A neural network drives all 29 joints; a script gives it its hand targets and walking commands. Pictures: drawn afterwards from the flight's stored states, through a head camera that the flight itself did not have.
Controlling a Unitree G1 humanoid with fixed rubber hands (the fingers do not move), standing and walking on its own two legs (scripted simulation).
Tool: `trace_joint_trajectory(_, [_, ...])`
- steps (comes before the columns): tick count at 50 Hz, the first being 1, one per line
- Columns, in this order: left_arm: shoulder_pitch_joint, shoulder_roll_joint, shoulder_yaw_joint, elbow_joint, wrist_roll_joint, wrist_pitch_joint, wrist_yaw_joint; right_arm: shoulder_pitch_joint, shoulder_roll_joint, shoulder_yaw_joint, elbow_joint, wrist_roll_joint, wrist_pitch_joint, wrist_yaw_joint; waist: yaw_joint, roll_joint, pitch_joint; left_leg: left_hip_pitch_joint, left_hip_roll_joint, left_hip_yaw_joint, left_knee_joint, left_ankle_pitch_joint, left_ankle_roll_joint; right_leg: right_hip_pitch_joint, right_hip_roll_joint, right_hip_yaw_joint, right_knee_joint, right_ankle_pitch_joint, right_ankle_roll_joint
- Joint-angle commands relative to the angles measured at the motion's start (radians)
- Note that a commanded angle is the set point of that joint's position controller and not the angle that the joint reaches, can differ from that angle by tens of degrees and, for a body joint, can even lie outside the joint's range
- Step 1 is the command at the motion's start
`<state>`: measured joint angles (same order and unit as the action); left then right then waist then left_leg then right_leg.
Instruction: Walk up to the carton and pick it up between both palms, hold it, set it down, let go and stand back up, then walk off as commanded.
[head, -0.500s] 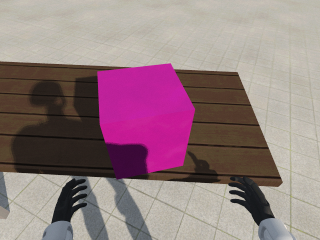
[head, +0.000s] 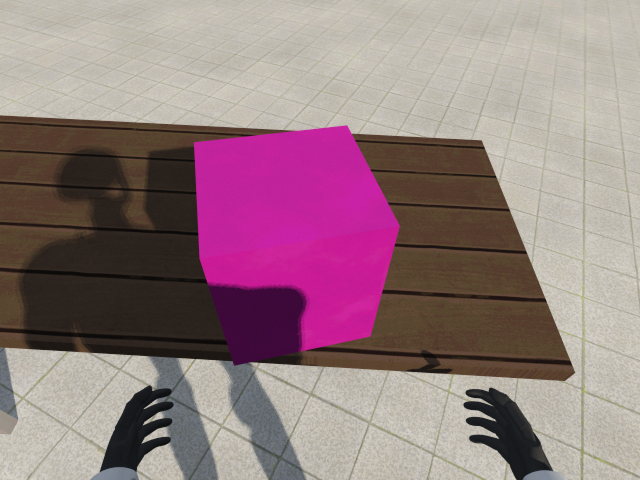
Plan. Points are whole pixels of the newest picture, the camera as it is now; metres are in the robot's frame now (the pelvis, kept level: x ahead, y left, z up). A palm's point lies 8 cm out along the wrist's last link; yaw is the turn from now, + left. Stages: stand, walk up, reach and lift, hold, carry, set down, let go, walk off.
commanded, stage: set down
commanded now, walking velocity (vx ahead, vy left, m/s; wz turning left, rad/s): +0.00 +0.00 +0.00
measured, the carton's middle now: (289, 247) +0.42 +0.07 +0.05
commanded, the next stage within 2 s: let go in 0.42 s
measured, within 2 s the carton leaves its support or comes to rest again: neither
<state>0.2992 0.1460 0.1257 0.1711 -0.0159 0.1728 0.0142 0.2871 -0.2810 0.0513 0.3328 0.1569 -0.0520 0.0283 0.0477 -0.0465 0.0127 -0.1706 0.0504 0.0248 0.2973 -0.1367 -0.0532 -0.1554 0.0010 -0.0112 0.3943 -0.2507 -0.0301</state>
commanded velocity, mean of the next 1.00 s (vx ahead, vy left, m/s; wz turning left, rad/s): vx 0.00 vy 0.00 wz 0.00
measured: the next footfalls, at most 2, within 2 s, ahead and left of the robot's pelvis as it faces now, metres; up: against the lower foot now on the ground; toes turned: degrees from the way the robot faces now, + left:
none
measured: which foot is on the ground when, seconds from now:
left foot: down 0.00-1.00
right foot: down 0.00-1.00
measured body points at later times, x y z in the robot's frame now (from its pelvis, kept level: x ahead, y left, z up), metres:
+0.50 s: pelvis +0.01 +0.00 +0.00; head +0.03 +0.01 +0.45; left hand +0.16 +0.25 -0.08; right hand +0.17 -0.22 -0.08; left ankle +0.01 +0.16 -0.75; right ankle -0.03 -0.10 -0.75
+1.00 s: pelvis +0.02 +0.01 +0.00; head +0.04 +0.01 +0.45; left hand +0.17 +0.26 -0.08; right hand +0.17 -0.22 -0.09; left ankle +0.01 +0.16 -0.75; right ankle -0.03 -0.10 -0.75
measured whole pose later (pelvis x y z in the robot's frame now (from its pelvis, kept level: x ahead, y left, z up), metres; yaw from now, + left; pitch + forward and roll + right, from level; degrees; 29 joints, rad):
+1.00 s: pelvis +0.02 +0.01 +0.00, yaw +0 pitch +1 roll +1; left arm 0.28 0.20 0.10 0.41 -0.02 0.11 -0.03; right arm 0.26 -0.23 0.03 0.64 0.00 -0.19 0.00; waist 0.02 -0.02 0.01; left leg -0.19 0.06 0.02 0.38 -0.20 -0.05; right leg -0.14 0.00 -0.01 0.39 -0.28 -0.02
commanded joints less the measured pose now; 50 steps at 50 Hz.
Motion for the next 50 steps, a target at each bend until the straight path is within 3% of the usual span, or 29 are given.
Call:
trace_joint_trajectory(1, [-0.047,0.139,-0.070,0.054,-0.002,-0.060,-0.037,-0.025,0.017,-0.026,0.038,-0.072,-0.095,-0.036,-0.074,-0.027,-0.020,0.227,-0.089,0.038,0.042,0.074,0.049,-0.066,-0.024,0.035,-0.160,0.235,0.051])
trace_joint_trajectory(3, [-0.034,0.133,-0.075,-0.016,-0.003,-0.079,-0.021,-0.027,-0.012,-0.024,0.045,-0.038,-0.119,-0.027,-0.063,0.032,-0.076,0.249,-0.082,0.036,0.050,0.138,0.035,-0.060,-0.009,0.017,-0.145,0.288,0.044])
trace_joint_trajectory(5, [-0.042,0.151,-0.072,0.069,0.023,-0.064,-0.027,-0.037,0.015,-0.035,0.111,-0.065,-0.114,-0.025,-0.064,0.059,-0.023,0.230,-0.085,0.027,0.047,0.110,0.035,-0.084,-0.021,0.027,-0.156,0.271,0.032])
trace_joint_trajectory(6, [-0.058,0.145,-0.087,-0.033,-0.004,-0.080,-0.021,-0.056,-0.008,-0.037,0.024,-0.056,-0.128,-0.026,-0.072,0.031,-0.059,0.265,-0.078,0.030,0.052,0.134,0.038,-0.093,-0.006,0.009,-0.153,0.261,0.040])
trace_joint_trajectory(7, [-0.086,0.143,-0.112,-0.010,-0.022,-0.078,-0.029,-0.046,0.025,-0.044,0.049,-0.057,-0.130,-0.039,-0.090,-0.006,-0.051,0.249,-0.082,0.033,0.053,0.103,0.044,-0.091,-0.009,0.019,-0.157,0.250,0.040])
trace_joint_trajectory(8, [-0.081,0.139,-0.104,0.091,0.011,-0.064,-0.026,-0.064,0.008,-0.046,0.137,-0.077,-0.127,-0.024,-0.072,0.042,0.002,0.224,-0.080,0.035,0.041,0.070,0.043,-0.111,-0.008,0.016,-0.160,0.177,0.031])
trace_joint_trajectory(9, [-0.083,0.152,-0.100,0.043,-0.001,-0.070,-0.021,-0.078,-0.003,-0.062,0.078,-0.075,-0.134,-0.023,-0.074,0.049,-0.026,0.247,-0.077,0.033,0.049,0.083,0.041,-0.123,-0.010,0.005,-0.158,0.181,0.027])
trace_joint_trajectory(12, [-0.119,0.137,-0.117,0.052,-0.003,-0.074,-0.017,-0.075,0.012,-0.058,0.141,-0.080,-0.148,-0.027,-0.083,0.053,-0.015,0.253,-0.079,0.036,0.063,0.104,0.041,-0.140,-0.004,0.002,-0.150,0.180,0.033])
trace_joint_trajectory(13, [-0.115,0.145,-0.108,0.109,-0.001,-0.064,-0.031,-0.096,0.024,-0.056,0.143,-0.100,-0.156,-0.036,-0.078,0.008,-0.017,0.243,-0.086,0.043,0.060,0.065,0.049,-0.134,-0.007,0.003,-0.159,0.182,0.036])
trace_joint_trajectory(14, [-0.086,0.152,-0.106,0.099,0.000,-0.071,-0.023,-0.080,0.020,-0.046,0.120,-0.087,-0.158,-0.026,-0.071,0.024,-0.001,0.224,-0.081,0.030,0.061,0.081,0.053,-0.146,-0.013,0.011,-0.146,0.221,0.036])
trace_joint_trajectory(15, [-0.111,0.149,-0.101,0.180,0.006,-0.056,-0.038,-0.091,0.017,-0.053,0.198,-0.115,-0.154,-0.041,-0.074,-0.006,0.007,0.207,-0.088,0.041,0.055,0.043,0.052,-0.105,-0.016,0.015,-0.148,0.197,0.042])
trace_joint_trajectory(16, [-0.125,0.173,-0.080,0.087,0.004,-0.075,-0.024,-0.110,0.029,-0.056,0.123,-0.099,-0.165,-0.032,-0.053,0.034,-0.044,0.220,-0.081,0.040,0.049,0.060,0.052,-0.097,-0.018,0.009,-0.150,0.200,0.035])
trace_joint_trajectory(18, [-0.136,0.167,-0.097,0.109,-0.011,-0.076,-0.030,-0.126,0.022,-0.060,0.143,-0.112,-0.172,-0.039,-0.053,-0.005,-0.014,0.213,-0.081,0.044,0.050,0.063,0.055,-0.109,-0.013,0.000,-0.141,0.217,0.044])
trace_joint_trajectory(19, [-0.141,0.202,-0.083,0.075,-0.009,-0.079,-0.020,-0.131,0.025,-0.064,0.097,-0.110,-0.176,-0.034,-0.058,0.031,-0.043,0.207,-0.079,0.041,0.062,0.056,0.054,-0.124,-0.024,0.009,-0.136,0.201,0.042])
trace_joint_trajectory(20, [-0.139,0.173,-0.100,0.145,0.001,-0.073,-0.028,-0.114,0.019,-0.055,0.157,-0.119,-0.173,-0.038,-0.072,-0.007,-0.014,0.214,-0.083,0.044,0.057,0.040,0.058,-0.123,-0.019,0.016,-0.140,0.197,0.045])
trace_joint_trajectory(21, [-0.161,0.183,-0.087,0.204,0.017,-0.062,-0.040,-0.119,0.047,-0.050,0.242,-0.152,-0.157,-0.051,-0.075,0.006,0.031,0.201,-0.086,0.051,0.048,0.002,0.056,-0.127,-0.029,0.012,-0.145,0.174,0.049])
trace_joint_trajectory(24, [-0.183,0.191,-0.100,0.138,0.014,-0.072,-0.026,-0.134,0.045,-0.076,0.230,-0.127,-0.178,-0.045,-0.070,0.051,-0.026,0.217,-0.075,0.043,0.054,0.027,0.046,-0.124,-0.016,0.004,-0.136,0.168,0.036])
trace_joint_trajectory(25, [-0.165,0.180,-0.103,0.200,0.024,-0.065,-0.029,-0.142,0.035,-0.068,0.263,-0.135,-0.170,-0.039,-0.067,0.062,0.009,0.228,-0.076,0.045,0.055,0.033,0.043,-0.134,-0.020,-0.001,-0.138,0.168,0.035])
trace_joint_trajectory(26, [-0.167,0.183,-0.106,0.105,-0.001,-0.079,-0.025,-0.134,0.038,-0.075,0.186,-0.122,-0.193,-0.045,-0.069,0.039,-0.041,0.244,-0.072,0.046,0.067,0.077,0.047,-0.127,-0.010,-0.010,-0.130,0.211,0.033])
trace_joint_trajectory(27, [-0.169,0.193,-0.106,0.164,-0.004,-0.070,-0.037,-0.131,0.044,-0.073,0.206,-0.148,-0.184,-0.056,-0.076,0.005,-0.017,0.242,-0.083,0.048,0.064,0.050,0.056,-0.138,-0.022,0.007,-0.135,0.245,0.046])
trace_joint_trajectory(31, [-0.142,0.204,-0.104,0.174,-0.012,-0.072,-0.049,-0.148,0.033,-0.084,0.206,-0.147,-0.206,-0.058,-0.073,0.014,-0.066,0.239,-0.089,0.057,0.078,0.081,0.050,-0.096,-0.033,0.002,-0.122,0.328,0.054])
trace_joint_trajectory(34, [-0.144,0.168,-0.106,0.194,0.017,-0.083,-0.047,-0.108,0.028,-0.069,0.317,-0.122,-0.211,-0.049,-0.093,0.052,-0.031,0.264,-0.077,0.037,0.096,0.165,0.031,-0.103,-0.011,0.003,-0.118,0.376,0.042])
trace_joint_trajectory(39, [-0.137,0.170,-0.103,0.167,0.015,-0.080,-0.047,-0.146,-0.003,-0.085,0.279,-0.126,-0.230,-0.050,-0.090,0.052,-0.055,0.272,-0.074,0.034,0.104,0.181,0.025,-0.112,0.002,-0.014,-0.108,0.385,0.040])
trace_joint_trajectory(40, [-0.127,0.170,-0.086,0.176,0.029,-0.086,-0.046,-0.135,0.000,-0.077,0.274,-0.125,-0.236,-0.044,-0.067,0.034,-0.056,0.269,-0.081,0.039,0.110,0.199,0.033,-0.106,-0.001,-0.008,-0.101,0.418,0.043])
trace_joint_trajectory(43, [-0.142,0.165,-0.096,0.191,0.023,-0.087,-0.050,-0.122,0.008,-0.072,0.316,-0.123,-0.224,-0.048,-0.097,0.031,-0.049,0.263,-0.077,0.033,0.104,0.172,0.035,-0.092,-0.004,-0.010,-0.113,0.388,0.040])
trace_joint_trajectory(47, [-0.151,0.171,-0.111,0.189,0.003,-0.085,-0.051,-0.150,0.011,-0.082,0.280,-0.138,-0.226,-0.053,-0.091,0.006,-0.040,0.239,-0.083,0.044,0.100,0.124,0.040,-0.098,-0.009,-0.006,-0.105,0.390,0.045])
trace_joint_trajectory(48, [-0.081,0.369,0.012,0.275,0.071,-0.139,-0.015,-0.063,-0.238,-0.139,0.335,-0.247,-0.120,-0.049,-0.004,0.030,-0.111,0.081,0.060,-0.013,0.188,0.355,0.072,0.026,-0.091,0.011,0.008,0.339,0.052])
trace_joint_trajectory(49, [-0.060,0.374,0.022,0.297,0.067,-0.156,-0.006,-0.104,-0.249,-0.158,0.310,-0.232,-0.079,-0.056,0.005,-0.028,-0.170,0.069,0.069,-0.033,0.213,0.378,0.097,0.057,-0.090,0.002,0.021,0.362,0.042])
trace_joint_trajectory(50, [-0.074,0.356,0.019,0.303,0.070,-0.177,-0.006,-0.055,-0.209,-0.139,0.314,-0.221,-0.052,-0.048,-0.018,-0.006,-0.106,0.033,0.067,-0.005,0.196,0.327,0.086,0.032,-0.094,0.023,0.030,0.347,0.041])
